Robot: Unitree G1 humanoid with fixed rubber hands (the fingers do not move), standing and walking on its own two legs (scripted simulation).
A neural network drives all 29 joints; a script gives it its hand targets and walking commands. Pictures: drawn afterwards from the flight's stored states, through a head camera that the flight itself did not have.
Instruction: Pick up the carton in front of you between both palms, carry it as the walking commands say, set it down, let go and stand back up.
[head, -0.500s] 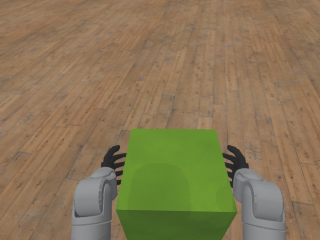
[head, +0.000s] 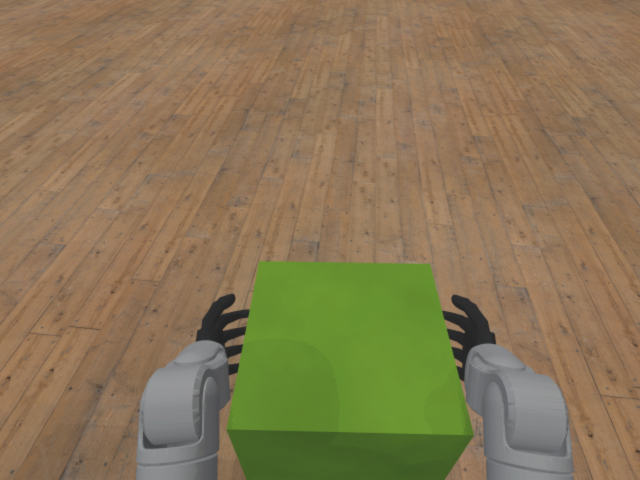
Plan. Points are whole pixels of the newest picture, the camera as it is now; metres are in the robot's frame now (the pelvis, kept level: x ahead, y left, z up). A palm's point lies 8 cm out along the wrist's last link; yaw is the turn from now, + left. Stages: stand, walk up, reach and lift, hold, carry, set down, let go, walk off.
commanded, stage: carry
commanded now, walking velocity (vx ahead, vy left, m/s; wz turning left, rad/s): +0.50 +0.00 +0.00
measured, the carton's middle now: (342, 389) +0.26 +0.00 +0.00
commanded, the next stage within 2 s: none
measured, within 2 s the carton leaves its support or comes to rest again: neither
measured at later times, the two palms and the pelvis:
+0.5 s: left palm (261, 202) +0.55 +0.12 +0.07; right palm (435, 199) +0.57 -0.18 +0.06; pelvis +0.29 -0.04 +0.00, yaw +4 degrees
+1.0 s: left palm (258, 151) +0.69 +0.14 +0.08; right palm (414, 151) +0.69 -0.16 +0.08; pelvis +0.42 -0.01 -0.01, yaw +1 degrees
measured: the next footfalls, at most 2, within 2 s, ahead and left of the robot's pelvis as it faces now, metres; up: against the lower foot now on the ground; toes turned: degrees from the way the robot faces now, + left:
right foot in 0.30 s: +0.39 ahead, -0.13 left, +0.00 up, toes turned +0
left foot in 0.62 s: +0.45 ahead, +0.10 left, +0.00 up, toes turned -13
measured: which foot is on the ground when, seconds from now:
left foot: down 0.00-0.32, up 0.34-0.60, down 0.62-1.00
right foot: up 0.00-0.28, down 0.30-1.00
